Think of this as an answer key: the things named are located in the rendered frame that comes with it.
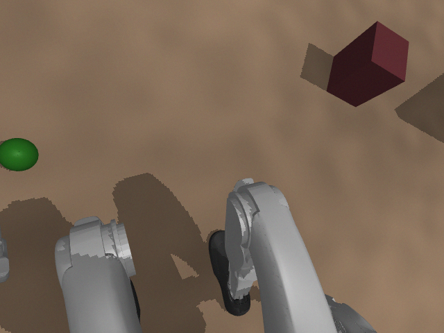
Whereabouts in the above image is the right robot hand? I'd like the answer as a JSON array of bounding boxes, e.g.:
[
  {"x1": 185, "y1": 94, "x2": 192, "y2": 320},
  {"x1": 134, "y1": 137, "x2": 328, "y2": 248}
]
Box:
[{"x1": 325, "y1": 294, "x2": 377, "y2": 333}]

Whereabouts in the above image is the right robot foot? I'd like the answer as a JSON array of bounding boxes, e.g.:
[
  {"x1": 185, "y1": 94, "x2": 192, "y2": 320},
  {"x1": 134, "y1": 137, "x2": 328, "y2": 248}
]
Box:
[{"x1": 209, "y1": 230, "x2": 250, "y2": 316}]

